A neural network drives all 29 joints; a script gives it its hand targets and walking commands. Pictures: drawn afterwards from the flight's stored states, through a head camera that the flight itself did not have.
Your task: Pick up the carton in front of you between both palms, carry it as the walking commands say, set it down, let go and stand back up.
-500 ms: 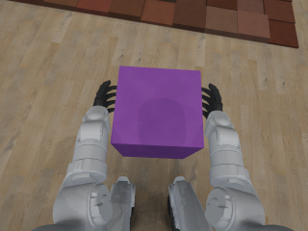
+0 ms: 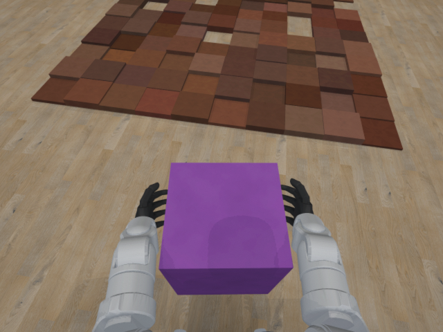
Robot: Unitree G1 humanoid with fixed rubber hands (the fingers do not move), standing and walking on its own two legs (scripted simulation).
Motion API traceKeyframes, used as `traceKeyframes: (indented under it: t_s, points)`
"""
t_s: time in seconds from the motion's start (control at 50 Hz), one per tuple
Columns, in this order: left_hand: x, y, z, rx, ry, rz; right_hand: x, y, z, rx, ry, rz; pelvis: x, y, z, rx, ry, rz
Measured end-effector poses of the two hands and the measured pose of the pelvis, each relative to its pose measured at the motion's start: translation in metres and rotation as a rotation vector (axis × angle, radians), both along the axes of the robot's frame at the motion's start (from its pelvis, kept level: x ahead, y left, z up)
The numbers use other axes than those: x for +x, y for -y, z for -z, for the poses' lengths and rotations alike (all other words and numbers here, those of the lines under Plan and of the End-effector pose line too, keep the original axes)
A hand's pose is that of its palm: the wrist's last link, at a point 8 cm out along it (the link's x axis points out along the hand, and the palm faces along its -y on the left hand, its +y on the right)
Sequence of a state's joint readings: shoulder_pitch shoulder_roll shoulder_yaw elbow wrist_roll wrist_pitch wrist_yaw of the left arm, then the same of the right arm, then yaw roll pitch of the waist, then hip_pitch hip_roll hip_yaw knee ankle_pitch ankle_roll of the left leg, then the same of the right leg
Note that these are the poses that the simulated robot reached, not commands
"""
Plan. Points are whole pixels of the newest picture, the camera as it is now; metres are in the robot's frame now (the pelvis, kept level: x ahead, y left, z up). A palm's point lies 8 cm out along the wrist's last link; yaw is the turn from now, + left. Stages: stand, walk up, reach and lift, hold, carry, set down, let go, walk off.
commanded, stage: reach and lift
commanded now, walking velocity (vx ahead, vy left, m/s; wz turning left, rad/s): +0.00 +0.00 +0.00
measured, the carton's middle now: (223, 234) +0.33 +0.00 -0.08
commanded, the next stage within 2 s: hold in 1.20 s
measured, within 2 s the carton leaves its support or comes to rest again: neither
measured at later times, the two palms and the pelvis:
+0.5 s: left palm (136, 222) +0.29 +0.15 +0.05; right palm (314, 214) +0.30 -0.15 +0.06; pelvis -0.01 +0.00 +0.03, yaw +0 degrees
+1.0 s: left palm (135, 212) +0.30 +0.15 +0.06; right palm (314, 204) +0.31 -0.15 +0.07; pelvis +0.02 +0.00 +0.04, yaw +0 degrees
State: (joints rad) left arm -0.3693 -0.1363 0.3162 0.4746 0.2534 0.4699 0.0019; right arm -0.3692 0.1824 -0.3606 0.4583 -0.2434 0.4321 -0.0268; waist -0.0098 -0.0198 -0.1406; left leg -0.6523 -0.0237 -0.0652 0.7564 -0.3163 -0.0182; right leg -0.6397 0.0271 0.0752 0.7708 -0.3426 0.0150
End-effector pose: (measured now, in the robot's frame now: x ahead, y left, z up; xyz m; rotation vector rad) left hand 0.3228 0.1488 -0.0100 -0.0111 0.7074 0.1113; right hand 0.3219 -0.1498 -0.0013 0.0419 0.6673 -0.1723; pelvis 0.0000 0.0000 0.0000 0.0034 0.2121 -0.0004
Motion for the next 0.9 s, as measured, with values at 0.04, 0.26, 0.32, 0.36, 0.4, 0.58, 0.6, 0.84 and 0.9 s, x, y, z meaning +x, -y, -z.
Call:
traceKeyframes:
  t_s: [0.04,0.26,0.32,0.36,0.4,0.58,0.6,0.84,0.9]
  points:
    - [-0.004,0.0,-0.011,0.005,0.002,-0.004,-0.002,0.0,-0.011,-0.008,0.002,-0.014,0.004,0.001,-0.008,0.0,0.037,-0.001]
    - [-0.024,-0.001,-0.063,0.038,0.027,-0.002,-0.015,-0.001,-0.062,-0.039,0.026,-0.061,0.01,0.001,-0.032,-0.002,0.22,-0.005]
    - [-0.027,-0.001,-0.065,0.036,0.013,0.001,-0.019,-0.001,-0.065,-0.044,0.012,-0.062,0.006,0.0,-0.033,-0.002,0.253,-0.005]
    - [-0.03,0.0,-0.063,0.032,0.0,0.001,-0.022,-0.001,-0.064,-0.044,-0.002,-0.06,0.003,0.0,-0.032,-0.002,0.267,-0.004]
    - [-0.031,0.0,-0.061,0.027,-0.009,0.0,-0.024,0.0,-0.062,-0.043,-0.011,-0.055,-0.001,0.0,-0.032,-0.002,0.276,-0.002]
    - [-0.027,-0.002,-0.067,0.017,0.017,-0.007,-0.023,-0.002,-0.065,-0.03,0.015,-0.042,-0.008,-0.003,-0.031,-0.003,0.282,0.004]
    - [-0.027,-0.002,-0.068,0.017,0.018,-0.007,-0.022,-0.002,-0.066,-0.029,0.016,-0.042,-0.007,-0.003,-0.031,-0.003,0.282,0.004]
    - [-0.019,-0.003,-0.074,0.041,0.013,0.008,-0.014,-0.003,-0.072,-0.052,0.011,-0.062,0.008,-0.004,-0.036,-0.002,0.289,0.004]
    - [-0.019,-0.002,-0.074,0.045,0.01,0.012,-0.013,-0.002,-0.073,-0.059,0.008,-0.067,0.012,-0.004,-0.037,-0.002,0.29,0.003]
